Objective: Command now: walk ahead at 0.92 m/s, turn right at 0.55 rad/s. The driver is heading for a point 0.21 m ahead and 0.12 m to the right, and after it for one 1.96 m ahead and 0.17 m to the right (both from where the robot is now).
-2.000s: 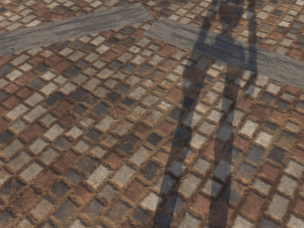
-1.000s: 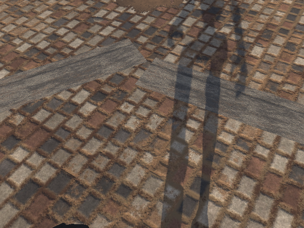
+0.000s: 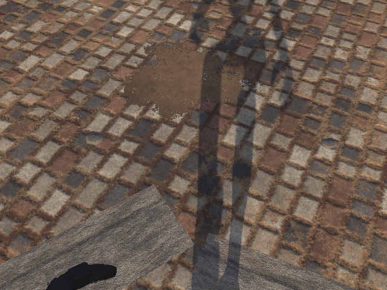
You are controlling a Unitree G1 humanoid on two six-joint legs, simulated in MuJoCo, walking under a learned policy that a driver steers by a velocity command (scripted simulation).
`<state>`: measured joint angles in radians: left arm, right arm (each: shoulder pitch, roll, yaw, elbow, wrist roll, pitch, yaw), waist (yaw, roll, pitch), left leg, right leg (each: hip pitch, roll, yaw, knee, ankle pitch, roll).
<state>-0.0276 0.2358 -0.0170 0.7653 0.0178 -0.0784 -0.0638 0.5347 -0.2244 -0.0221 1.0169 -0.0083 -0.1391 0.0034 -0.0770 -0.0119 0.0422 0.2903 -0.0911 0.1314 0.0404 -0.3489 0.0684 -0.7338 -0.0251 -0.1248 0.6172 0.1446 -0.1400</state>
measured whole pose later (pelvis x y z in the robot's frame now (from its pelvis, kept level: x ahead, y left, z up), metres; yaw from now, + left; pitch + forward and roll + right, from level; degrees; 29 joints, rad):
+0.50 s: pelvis +0.36 -0.02 -0.01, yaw -24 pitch +2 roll +2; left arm 0.26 0.30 0.08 0.72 -0.01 0.01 0.06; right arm 0.03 -0.24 -0.02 0.63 -0.04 -0.11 -0.02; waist 0.05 -0.01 0.03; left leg -0.52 -0.08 -0.06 0.50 0.00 0.02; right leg -0.31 0.23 0.22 0.95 -0.55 -0.04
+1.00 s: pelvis +0.41 -0.05 +0.02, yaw -20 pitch +2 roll +0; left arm 0.21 0.22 0.03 0.70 0.02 0.00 0.04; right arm 0.29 -0.30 -0.08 0.70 0.02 0.03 -0.03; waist -0.02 0.03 -0.02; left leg -0.54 -0.03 -0.04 1.05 -0.45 -0.05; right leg -0.27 -0.02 -0.03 0.54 -0.29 -0.01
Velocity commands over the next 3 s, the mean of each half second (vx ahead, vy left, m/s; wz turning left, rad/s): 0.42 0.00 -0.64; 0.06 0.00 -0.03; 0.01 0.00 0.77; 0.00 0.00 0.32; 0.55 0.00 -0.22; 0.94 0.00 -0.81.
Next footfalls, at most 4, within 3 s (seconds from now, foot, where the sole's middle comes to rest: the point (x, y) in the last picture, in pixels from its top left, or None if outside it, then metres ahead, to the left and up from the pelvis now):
0.06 right None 0.29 -0.04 -0.76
0.46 left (186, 254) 0.58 0.01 -0.76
0.80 right None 0.40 -0.17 -0.76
1.20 left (164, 281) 0.49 0.09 -0.76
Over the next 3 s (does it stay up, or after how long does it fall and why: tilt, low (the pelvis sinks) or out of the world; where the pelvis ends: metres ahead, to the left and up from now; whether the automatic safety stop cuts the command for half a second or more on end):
stays up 0.97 -0.04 0.02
